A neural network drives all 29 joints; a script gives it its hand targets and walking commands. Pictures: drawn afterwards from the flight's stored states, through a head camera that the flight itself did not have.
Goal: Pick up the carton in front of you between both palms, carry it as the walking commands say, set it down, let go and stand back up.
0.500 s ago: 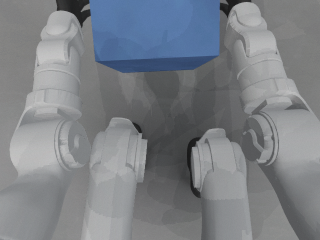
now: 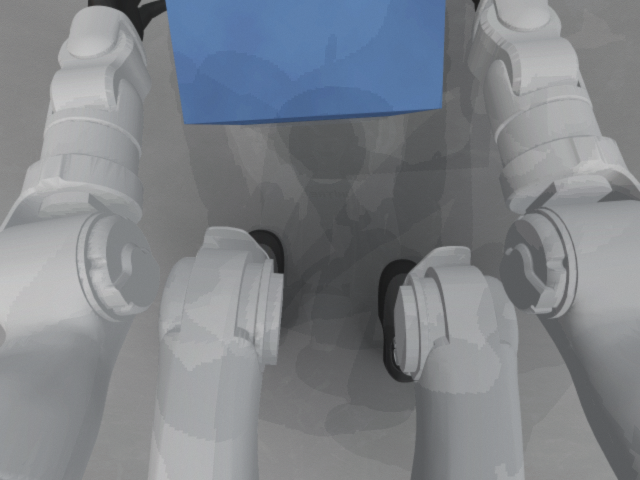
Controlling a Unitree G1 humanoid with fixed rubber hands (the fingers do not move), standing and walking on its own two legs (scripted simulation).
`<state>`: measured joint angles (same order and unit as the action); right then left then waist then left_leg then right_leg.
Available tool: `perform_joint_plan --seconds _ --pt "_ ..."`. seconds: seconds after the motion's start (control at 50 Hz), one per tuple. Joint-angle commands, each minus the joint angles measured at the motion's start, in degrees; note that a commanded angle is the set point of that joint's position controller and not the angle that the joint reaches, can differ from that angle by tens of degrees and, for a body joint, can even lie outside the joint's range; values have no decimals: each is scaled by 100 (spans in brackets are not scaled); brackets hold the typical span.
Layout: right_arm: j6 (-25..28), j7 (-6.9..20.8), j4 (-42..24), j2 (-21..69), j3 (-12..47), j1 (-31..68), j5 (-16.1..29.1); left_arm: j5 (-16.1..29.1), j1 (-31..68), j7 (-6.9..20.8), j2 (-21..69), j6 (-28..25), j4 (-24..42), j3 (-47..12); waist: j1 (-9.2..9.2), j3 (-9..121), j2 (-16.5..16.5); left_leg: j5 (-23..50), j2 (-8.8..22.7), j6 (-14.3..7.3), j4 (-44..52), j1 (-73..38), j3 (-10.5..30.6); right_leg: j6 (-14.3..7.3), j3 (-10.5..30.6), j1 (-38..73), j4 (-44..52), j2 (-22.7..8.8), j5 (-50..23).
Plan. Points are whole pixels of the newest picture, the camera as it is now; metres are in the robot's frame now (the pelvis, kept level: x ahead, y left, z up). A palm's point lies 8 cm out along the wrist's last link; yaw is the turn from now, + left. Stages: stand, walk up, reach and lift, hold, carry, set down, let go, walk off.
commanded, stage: set down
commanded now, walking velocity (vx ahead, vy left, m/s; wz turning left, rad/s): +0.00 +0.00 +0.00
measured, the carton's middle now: (308, 18) +0.53 +0.08 -0.25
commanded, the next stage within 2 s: let go in 1.20 s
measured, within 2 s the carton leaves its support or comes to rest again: neither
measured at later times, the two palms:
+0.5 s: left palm out of the picture +0.52 +0.28 -0.07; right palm out of the picture +0.58 -0.09 -0.06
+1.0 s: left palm out of the picture +0.52 +0.29 +0.08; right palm out of the picture +0.58 -0.10 +0.08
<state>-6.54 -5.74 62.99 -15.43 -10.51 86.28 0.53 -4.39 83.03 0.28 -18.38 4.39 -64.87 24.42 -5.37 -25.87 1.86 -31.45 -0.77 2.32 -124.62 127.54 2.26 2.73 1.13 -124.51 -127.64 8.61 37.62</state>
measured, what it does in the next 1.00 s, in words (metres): rises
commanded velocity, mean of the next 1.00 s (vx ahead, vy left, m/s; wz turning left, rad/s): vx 0.00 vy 0.00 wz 0.00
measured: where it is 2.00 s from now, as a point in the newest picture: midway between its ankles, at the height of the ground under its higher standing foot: (329, 326)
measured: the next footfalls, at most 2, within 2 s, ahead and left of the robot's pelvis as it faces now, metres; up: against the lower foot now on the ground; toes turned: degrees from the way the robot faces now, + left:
none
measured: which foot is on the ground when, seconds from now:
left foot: down 0.00-1.00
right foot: down 0.00-1.00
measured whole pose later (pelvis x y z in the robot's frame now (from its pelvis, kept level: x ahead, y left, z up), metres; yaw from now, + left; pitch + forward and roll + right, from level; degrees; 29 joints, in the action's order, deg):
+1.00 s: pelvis +0.02 +0.01 +0.18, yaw +1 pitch +47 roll -2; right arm -12.9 -5.7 48.4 -15.2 -12.3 70.2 1.9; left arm 3.7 66.6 0.2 -19.2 11.4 -47.9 18.3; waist -4.3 1.4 1.6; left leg -23.8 -1.9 0.4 -86.5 109.6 2.4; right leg 1.8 2.0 -106.0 -88.3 4.3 29.4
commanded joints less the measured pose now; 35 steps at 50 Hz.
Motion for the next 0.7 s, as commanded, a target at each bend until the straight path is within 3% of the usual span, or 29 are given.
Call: perform_joint_plan --seconds 0.0,0.1,0.2,0.3,0.42,0.54,0.68 --pt "213 -165 -552 -846 440 1541 566 614 1427 -285 -1437 -380 452 -306 -478 6467 255 2384 50 -79 581 -3194 -397 77 -131 2405 1034 -351 -2071" --pt "267 -139 -916 -807 912 1662 1087 1414 1543 -217 -1417 -425 545 -992 -397 7308 269 2883 88 -123 520 -3683 -308 47 -223 2632 905 -436 -2344" --pt "126 -211 -1257 -1034 808 1475 1062 1744 1309 -271 -1499 -238 744 -1254 -267 8242 208 2864 45 -120 717 -4559 -342 20 -473 2797 1027 -393 -2041" --pt "-157 -304 -1804 -1063 488 1321 890 1539 1173 -427 -1478 81 1490 -1171 -217 9211 -21 2670 -92 -114 1181 -5407 -512 -63 -654 2925 1480 -253 -1635" --pt "-334 -227 -1171 -805 52 787 519 1086 794 -408 -1035 315 1393 -935 -111 7894 -217 1968 -124 -66 1864 -4557 -533 -101 -591 2228 2146 -260 -1068" --pt "-249 -115 -1024 -685 -237 563 200 860 578 -301 -789 279 1410 -766 -29 7793 -259 2003 -159 3 2385 -4468 -504 -105 -596 2224 2698 -236 -1186" --pt "-371 -105 -1699 -696 -134 514 246 859 330 -236 -980 429 1903 -628 -152 8904 -64 2462 -240 4 3030 -5149 -589 -65 -612 3234 3347 -167 -1638"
